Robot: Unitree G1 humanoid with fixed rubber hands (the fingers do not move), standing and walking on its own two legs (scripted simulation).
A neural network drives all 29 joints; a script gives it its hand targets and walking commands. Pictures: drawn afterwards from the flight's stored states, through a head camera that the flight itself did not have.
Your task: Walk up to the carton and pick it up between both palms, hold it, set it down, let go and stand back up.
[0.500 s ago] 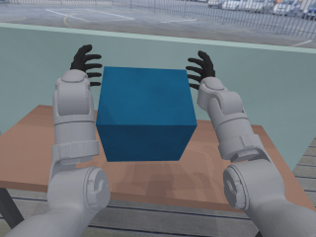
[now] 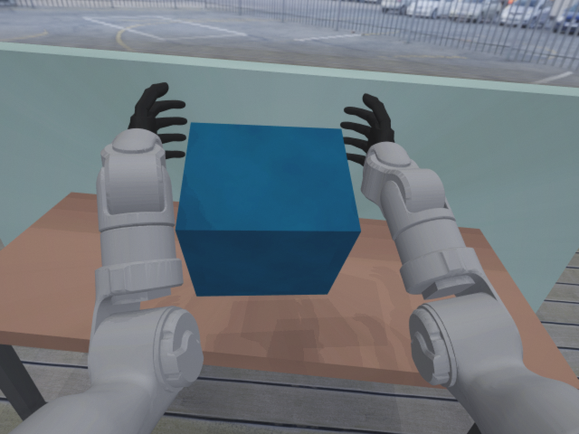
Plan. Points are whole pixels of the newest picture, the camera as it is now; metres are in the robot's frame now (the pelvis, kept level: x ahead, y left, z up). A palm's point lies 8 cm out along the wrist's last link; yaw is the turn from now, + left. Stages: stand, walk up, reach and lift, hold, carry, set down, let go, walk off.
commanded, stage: hold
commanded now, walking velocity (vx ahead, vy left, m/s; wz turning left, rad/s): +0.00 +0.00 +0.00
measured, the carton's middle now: (265, 216) +0.37 +0.00 +0.19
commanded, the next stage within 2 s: none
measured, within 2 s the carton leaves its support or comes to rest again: neither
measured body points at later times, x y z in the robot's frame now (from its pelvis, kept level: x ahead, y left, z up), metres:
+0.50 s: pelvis +0.00 +0.00 +0.00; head -0.10 +0.03 +0.44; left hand +0.37 +0.14 +0.30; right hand +0.37 -0.15 +0.29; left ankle +0.03 +0.13 -0.75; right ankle +0.01 -0.09 -0.75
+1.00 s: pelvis +0.00 +0.00 +0.00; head -0.10 +0.03 +0.44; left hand +0.37 +0.14 +0.31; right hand +0.37 -0.15 +0.29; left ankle +0.03 +0.13 -0.75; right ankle +0.01 -0.09 -0.75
